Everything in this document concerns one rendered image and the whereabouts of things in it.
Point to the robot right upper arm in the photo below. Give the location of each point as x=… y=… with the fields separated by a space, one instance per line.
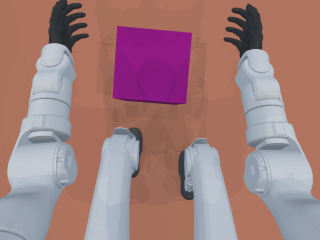
x=283 y=180

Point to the right robot forearm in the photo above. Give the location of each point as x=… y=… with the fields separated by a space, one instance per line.
x=267 y=125

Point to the left robot forearm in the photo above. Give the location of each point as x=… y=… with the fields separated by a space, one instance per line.
x=50 y=99

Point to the robot right thigh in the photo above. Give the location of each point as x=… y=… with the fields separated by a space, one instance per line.
x=213 y=219

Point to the carton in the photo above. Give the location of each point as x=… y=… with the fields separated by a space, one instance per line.
x=151 y=65

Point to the robot right shin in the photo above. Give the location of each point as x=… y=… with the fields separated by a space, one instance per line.
x=188 y=182

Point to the right robot hand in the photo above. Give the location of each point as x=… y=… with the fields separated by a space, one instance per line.
x=251 y=37

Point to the left robot hand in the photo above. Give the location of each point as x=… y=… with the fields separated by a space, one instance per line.
x=59 y=31

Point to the robot left upper arm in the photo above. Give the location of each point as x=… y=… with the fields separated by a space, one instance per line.
x=38 y=173

